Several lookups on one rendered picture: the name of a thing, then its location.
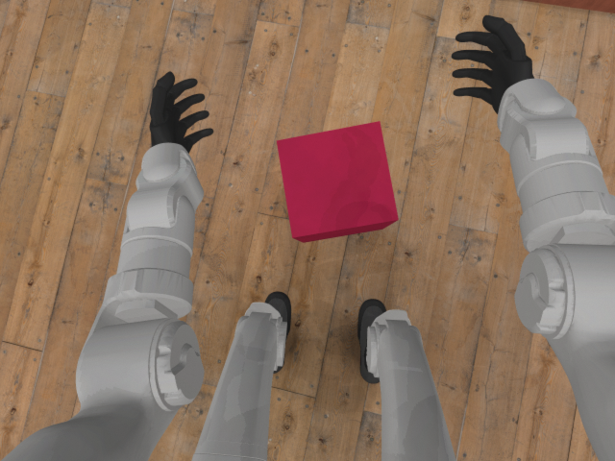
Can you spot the robot left shin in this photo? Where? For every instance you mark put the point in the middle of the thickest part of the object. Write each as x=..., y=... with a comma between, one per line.
x=259, y=307

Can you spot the left robot foot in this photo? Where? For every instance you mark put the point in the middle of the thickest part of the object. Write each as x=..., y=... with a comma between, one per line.
x=281, y=302

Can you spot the right robot upper arm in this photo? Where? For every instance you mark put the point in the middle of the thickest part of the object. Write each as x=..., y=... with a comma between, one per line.
x=566, y=292

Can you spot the right robot hand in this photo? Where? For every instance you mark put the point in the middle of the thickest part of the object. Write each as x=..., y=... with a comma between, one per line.
x=509, y=62

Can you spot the left robot upper arm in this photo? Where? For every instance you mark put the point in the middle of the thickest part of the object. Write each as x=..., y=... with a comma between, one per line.
x=132, y=380

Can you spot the right robot forearm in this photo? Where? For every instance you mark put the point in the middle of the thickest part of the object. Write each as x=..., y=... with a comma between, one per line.
x=556, y=172

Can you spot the left robot hand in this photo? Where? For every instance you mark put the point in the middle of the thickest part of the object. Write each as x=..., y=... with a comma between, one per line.
x=165, y=126

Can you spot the left robot forearm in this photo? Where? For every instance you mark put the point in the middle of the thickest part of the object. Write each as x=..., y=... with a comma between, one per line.
x=152, y=278

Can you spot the carton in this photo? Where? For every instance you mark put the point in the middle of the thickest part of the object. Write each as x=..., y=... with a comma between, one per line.
x=337, y=182

